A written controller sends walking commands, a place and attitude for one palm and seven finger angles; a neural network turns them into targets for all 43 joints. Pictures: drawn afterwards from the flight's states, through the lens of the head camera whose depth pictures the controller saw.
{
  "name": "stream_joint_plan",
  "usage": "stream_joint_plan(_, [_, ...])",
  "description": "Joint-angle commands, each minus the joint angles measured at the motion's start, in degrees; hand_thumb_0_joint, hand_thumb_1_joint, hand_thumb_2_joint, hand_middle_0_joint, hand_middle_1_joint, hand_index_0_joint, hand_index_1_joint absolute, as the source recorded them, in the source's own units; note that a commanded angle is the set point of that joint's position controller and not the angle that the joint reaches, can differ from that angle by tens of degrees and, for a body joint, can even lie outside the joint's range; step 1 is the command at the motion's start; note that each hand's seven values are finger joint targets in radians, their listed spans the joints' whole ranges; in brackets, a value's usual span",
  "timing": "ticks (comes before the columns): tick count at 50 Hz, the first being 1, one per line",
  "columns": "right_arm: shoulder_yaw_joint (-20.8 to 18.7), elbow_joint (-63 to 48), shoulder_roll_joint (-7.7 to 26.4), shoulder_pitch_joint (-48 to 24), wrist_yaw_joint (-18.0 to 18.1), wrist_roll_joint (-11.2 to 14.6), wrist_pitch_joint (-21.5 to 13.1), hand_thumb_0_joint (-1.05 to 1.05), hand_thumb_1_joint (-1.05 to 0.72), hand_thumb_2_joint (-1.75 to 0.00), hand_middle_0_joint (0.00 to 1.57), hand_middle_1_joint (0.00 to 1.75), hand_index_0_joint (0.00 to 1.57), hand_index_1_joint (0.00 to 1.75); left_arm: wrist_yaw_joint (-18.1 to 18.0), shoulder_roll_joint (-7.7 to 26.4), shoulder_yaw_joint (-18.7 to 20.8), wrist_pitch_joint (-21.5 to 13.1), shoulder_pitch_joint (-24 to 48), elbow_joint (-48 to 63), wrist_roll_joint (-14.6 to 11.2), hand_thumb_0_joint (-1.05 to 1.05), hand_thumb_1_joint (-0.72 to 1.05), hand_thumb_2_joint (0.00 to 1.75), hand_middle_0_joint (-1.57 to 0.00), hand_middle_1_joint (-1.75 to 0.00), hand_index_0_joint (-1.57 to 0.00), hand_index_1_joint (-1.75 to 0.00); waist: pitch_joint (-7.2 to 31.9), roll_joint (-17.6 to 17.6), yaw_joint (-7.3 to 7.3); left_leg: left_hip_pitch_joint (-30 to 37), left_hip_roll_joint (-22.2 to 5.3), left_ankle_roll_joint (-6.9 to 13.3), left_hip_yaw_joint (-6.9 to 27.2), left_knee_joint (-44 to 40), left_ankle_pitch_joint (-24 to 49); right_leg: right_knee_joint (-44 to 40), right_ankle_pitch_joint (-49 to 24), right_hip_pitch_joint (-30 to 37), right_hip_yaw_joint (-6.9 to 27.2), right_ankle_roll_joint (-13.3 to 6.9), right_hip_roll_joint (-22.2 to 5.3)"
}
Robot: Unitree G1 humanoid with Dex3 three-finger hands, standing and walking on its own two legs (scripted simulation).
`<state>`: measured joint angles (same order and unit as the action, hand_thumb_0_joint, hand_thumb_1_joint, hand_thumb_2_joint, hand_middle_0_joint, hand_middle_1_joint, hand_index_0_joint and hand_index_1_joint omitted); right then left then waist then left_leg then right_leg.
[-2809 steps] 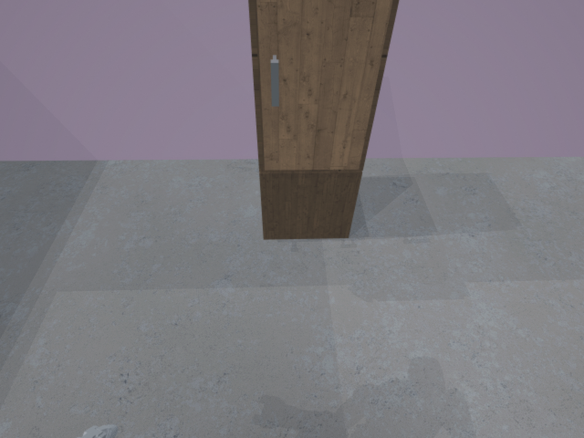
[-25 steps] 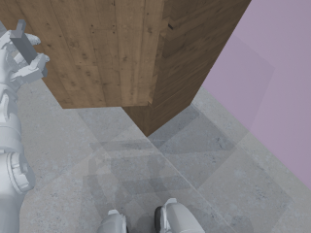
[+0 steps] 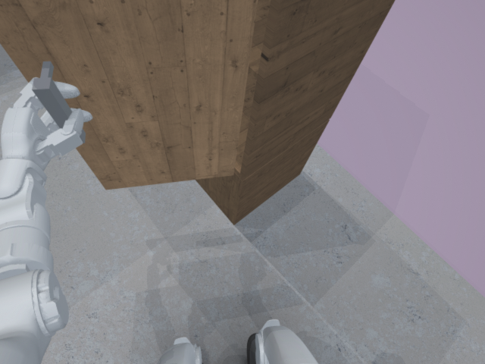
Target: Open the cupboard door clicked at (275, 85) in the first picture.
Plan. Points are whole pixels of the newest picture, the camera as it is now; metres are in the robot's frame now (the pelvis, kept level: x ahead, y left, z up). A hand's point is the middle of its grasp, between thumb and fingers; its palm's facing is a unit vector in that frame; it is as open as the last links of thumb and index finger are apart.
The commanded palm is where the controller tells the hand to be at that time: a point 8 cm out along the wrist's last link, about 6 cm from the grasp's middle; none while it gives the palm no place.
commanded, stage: pull the door open along its arc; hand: left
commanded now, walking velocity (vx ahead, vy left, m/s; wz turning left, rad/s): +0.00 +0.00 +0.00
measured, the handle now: (63, 105) +0.52 +0.26 +0.06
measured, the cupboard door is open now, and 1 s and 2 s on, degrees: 60 100 100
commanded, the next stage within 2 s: open thumb and fingers to let go in 0.82 s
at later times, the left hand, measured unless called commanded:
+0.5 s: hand (121, 206) +0.34 +0.15 +0.07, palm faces +0.37 -0.93 +0.06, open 6.2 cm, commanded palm +0.28 +0.20 +0.06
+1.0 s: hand (160, 231) +0.30 +0.10 +0.07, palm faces +0.48 -0.87 -0.03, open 6.4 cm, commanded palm +0.25 +0.14 +0.06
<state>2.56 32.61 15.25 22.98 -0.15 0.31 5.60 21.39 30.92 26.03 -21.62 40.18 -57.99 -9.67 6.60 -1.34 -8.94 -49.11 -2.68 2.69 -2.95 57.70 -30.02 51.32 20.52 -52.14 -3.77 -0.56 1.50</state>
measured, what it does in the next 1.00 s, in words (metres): shifts its weight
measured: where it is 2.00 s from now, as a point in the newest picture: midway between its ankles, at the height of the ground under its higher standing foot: outside the picture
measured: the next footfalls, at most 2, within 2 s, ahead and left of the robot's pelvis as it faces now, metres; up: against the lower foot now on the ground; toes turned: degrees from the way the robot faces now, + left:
none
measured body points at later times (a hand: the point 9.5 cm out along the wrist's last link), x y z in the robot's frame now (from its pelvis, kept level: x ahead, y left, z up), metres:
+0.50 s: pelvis +0.00 -0.01 +0.01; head +0.07 -0.01 +0.45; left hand +0.32 +0.20 +0.06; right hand +0.17 -0.23 -0.09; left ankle -0.03 +0.08 -0.68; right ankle +0.03 -0.12 -0.68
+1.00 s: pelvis +0.02 -0.05 +0.01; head +0.07 -0.06 +0.46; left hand +0.27 +0.14 +0.07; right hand +0.19 -0.27 -0.09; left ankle -0.03 +0.08 -0.68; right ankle +0.03 -0.12 -0.68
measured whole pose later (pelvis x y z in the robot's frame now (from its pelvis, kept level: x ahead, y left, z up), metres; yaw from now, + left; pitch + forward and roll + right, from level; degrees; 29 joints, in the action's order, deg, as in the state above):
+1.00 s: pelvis +0.02 -0.05 +0.01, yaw +5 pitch +13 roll +0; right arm -0.9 32.4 12.6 14.0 -0.1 -4.3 -0.9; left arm -26.6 -1.8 -3.3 -17.5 -6.6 -6.9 2.1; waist 7.4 -1.3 -0.7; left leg -35.5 -1.1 -1.4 0.6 51.8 -28.9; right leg 51.7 24.7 -39.9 -7.0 -4.3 0.0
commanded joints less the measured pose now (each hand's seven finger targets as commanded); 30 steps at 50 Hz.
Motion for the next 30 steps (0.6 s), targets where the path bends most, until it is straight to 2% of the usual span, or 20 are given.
stream_joint_plan(1, [-4.31, -6.31, 10.37, 5.84, 0.41, 0.49, -1.47, 0.0, -0.9, -0.9, 0.2, 0.3, 0.2, 0.3, 0.61, 14.28, 2.36, -3.42, 5.5, 16.68, -2.87, 0.0, 0.9, 0.9, -0.4, -1.35, -0.4, -1.35, 26.93, -5.45, 5.37, 14.02, 0.87, -1.91, 4.39, -8.21, 36.65, -2.35, -24.11, 23.31, 1.6, -1.21, 1.21])
stream_joint_plan(5, [-4.66, -8.21, 9.52, 3.28, -0.18, 0.93, -2.17, 0.0, -0.9, -0.9, 0.2, 0.3, 0.2, 0.3, 0.08, 9.98, 1.28, -2.74, -5.26, 24.14, -4.84, 0.0, 0.9, 0.9, -0.4, -1.35, -0.4, -1.35, 24.53, -4.64, 7.07, 13.12, 1.02, -1.95, 3.33, -9.94, 37.28, -2.92, -26.15, 26.32, 1.76, -1.12, 0.78])
stream_joint_plan(6, [-4.79, -8.93, 9.19, 2.83, -0.29, 0.99, -2.64, 0.0, -0.9, -0.9, 0.2, 0.3, 0.2, 0.3, -0.08, 9.14, 0.94, -3.01, -8.36, 27.45, -5.33, 0.0, 0.9, 0.9, -0.4, -1.35, -0.4, -1.35, 25.4, -6.59, 7.94, 14.25, 0.93, -2.17, 3.37, -10.09, 39.83, -2.55, -27.05, 26.98, 1.79, -1.48, 0.67])
stream_joint_plan(9, [-4.89, -9.92, 8.51, 0.84, -0.73, 1.15, -3.78, 0.0, -0.9, -0.9, 0.2, 0.3, 0.2, 0.3, -1.18, 4.89, -0.24, -2.61, -17.09, 32.85, -7.06, 0.0, 0.9, 0.9, -0.4, -1.35, -0.4, -1.35, 23.08, -3.68, 8.44, 13.5, 1.04, -2.37, 2.85, -11.1, 39.19, -3.05, -28.34, 28.56, 1.74, -1.14, 0.34])
stream_joint_plan(10, [-5.03, -10.6, 6.92, -1.4, -1.0, 1.0, -4.53, 0.0, -0.9, -0.9, 0.2, 0.3, 0.2, 0.3, -8.56, 3.91, 5.8, -2.64, -16.13, 38.7, -9.76, 0.0, 0.9, 0.9, -0.4, -1.35, -0.4, -1.35, 23.76, -2.81, 12.37, 12.56, 1.68, -3.06, 3.05, -11.43, 37.56, -3.24, -27.26, 29.02, 0.87, -1.16, 0.56])
stream_joint_plan(11, [-4.85, -10.54, 6.77, -2.05, -1.29, 0.88, -5.12, 0.0, -0.9, -0.9, 0.2, 0.3, 0.2, 0.3, -12.37, -0.62, 1.67, -2.07, -20.39, 38.75, -8.6, 0.0, 0.9, 0.9, -0.4, -1.35, -0.4, -1.35, 21.04, -3.5, 11.15, 12.48, 1.58, -3.45, 3.04, -11.88, 36.38, -3.23, -25.44, 27.77, 0.45, -1.26, 0.67])
stream_joint_plan(12, [-4.98, -10.3, 6.59, -2.35, -1.59, 1.01, -5.51, 0.0, -0.9, -0.9, 0.2, 0.3, 0.2, 0.3, -14.87, -4.35, 0.08, -1.66, -23.18, 39.1, -8.41, 0.0, 0.9, 0.9, -0.4, -1.35, -0.4, -1.35, 18.62, -2.37, 10.44, 12.84, 1.46, -3.97, 3.21, -12.32, 35.78, -3.48, -24.08, 25.99, -0.15, -1.05, 0.61])
stream_joint_plan(13, [-5.13, -9.84, 6.54, -2.83, -1.83, 0.96, -5.77, 0.0, -0.9, -0.9, 0.2, 0.3, 0.2, 0.3, -17.08, -6.37, -0.91, -1.45, -24.15, 39.52, -7.66, 0.0, 0.9, 0.9, -0.4, -1.35, -0.4, -1.35, 17.16, -1.84, 9.91, 12.74, 1.51, -4.23, 3.02, -12.22, 34.6, -3.39, -22.82, 24.68, -0.37, -0.93, 0.55])
stream_joint_plan(16, [-5.27, -9.33, 5.8, -4.32, -1.75, 0.04, -6.15, 0.0, -0.9, -0.9, 0.2, 0.3, 0.2, 0.3, -24.66, -9.31, -3.44, -2.55, -21.53, 46.37, -3.94, 0.0, 0.9, 0.9, -0.4, -1.35, -0.4, -1.35, 18.3, -1.78, 9.69, 13.39, 1.73, -4.12, 2.91, -11.93, 31.15, -2.92, -20.55, 24.96, 0.08, -1.16, 0.17])
stream_joint_plan(17, [-5.17, -9.24, 5.12, -4.81, -1.8, -0.36, -6.44, 0.0, -0.9, -0.9, 0.2, 0.3, 0.2, 0.3, -27.17, -11.81, -5.06, -2.61, -23.29, 47.17, -2.59, 0.0, 0.9, 0.9, -0.4, -1.35, -0.4, -1.35, 18.8, -1.81, 10.15, 13.79, 1.82, -4.17, 2.93, -12.07, 30.85, -2.72, -20.29, 25.44, 0.07, -1.21, -0.07])
stream_joint_plan(19, [-4.99, -9.11, 4.48, -6.31, -1.88, -1.05, -6.67, 0.0, -0.9, -0.9, 0.2, 0.3, 0.2, 0.3, -31.97, -15.93, -8.75, -2.47, -24.24, 48.8, 0.16, 0.0, 0.9, 0.9, -0.4, -1.35, -0.4, -1.35, 17.62, -0.99, 9.96, 13.43, 1.9, -4.01, 2.81, -12.02, 28.33, -2.74, -19.02, 24.78, 0.01, -1.22, -0.58])
stream_joint_plan(22, [-4.91, -8.86, 3.79, -8.09, -1.75, -2.01, -6.82, 0.0, -0.9, -0.9, 0.2, 0.3, 0.2, 0.3, -38.96, -20.48, -12.95, -2.24, -24.91, 51.47, 3.83, 0.0, 0.9, 0.9, -0.4, -1.35, -0.4, -1.35, 17.98, 1.97, 9.76, 13.14, 2.13, -3.46, 3.13, -11.94, 24.6, -3.2, -17.2, 25.5, 0.31, -1.27, -0.89])
stream_joint_plan(24, [-4.66, -8.99, 3.13, -9.21, -1.83, -2.64, -6.81, 0.0, -0.9, -0.9, 0.2, 0.3, 0.2, 0.3, -43.29, -23.86, -16.61, -1.61, -26.31, 54.06, 6.7, 0.0, 0.9, 0.9, -0.4, -1.35, -0.4, -1.35, 17.98, 0.12, 10.05, 13.38, 2.46, -3.35, 3.02, -11.97, 23.95, -3.31, -16.99, 25.87, 0.45, -1.42, -1.29])
stream_joint_plan(25, [-4.7, -8.95, 3.02, -9.44, -1.81, -2.88, -6.83, 0.0, -0.9, -0.9, 0.2, 0.3, 0.2, 0.3, -44.59, -25.02, -18.56, -1.35, -26.97, 55.28, 7.97, 0.0, 0.9, 0.9, -0.4, -1.35, -0.4, -1.35, 18.72, 0.57, 9.78, 13.74, 2.52, -3.22, 2.96, -11.82, 23.79, -3.48, -17.25, 26.43, 0.53, -1.45, -1.39])
stream_joint_plan(26, [-4.78, -9.07, 3.07, -9.36, -1.71, -3.0, -6.81, 0.0, -0.9, -0.9, 0.2, 0.3, 0.2, 0.3, -45.29, -26.15, -20.69, -1.11, -27.81, 55.99, 9.05, 0.0, 0.9, 0.9, -0.4, -1.35, -0.4, -1.35, 18.67, 2.68, 9.03, 13.69, 2.53, -2.86, 2.96, -11.72, 22.89, -4.39, -17.24, 27.01, 0.84, -1.34, -1.31])
stream_joint_plan(28, [-4.73, -8.69, 2.93, -9.77, -1.26, -3.31, -6.68, 0.0, -0.9, -0.9, 0.2, 0.3, 0.2, 0.3, -46.14, -26.99, -23.29, -0.74, -27.22, 56.85, 10.79, 0.0, 0.9, 0.9, -0.4, -1.35, -0.4, -1.35, 17.82, 3.3, 8.33, 13.53, 2.6, -2.61, 2.96, -11.84, 21.2, -4.89, -17.02, 27.35, 1.35, -1.18, -1.7])
stream_joint_plan(30, [-4.61, -8.88, 2.43, -10.33, -0.89, -3.54, -6.95, 0.0, -0.9, -0.9, 0.2, 0.3, 0.2, 0.3, -46.23, -29.26, -26.54, -0.5, -28.96, 58.36, 11.86, 0.0, 0.9, 0.9, -0.4, -1.35, -0.4, -1.35, 16.96, 2.8, 8.33, 13.71, 2.78, -2.47, 2.78, -12.15, 19.95, -5.61, -16.66, 28.11, 1.62, -1.19, -1.96])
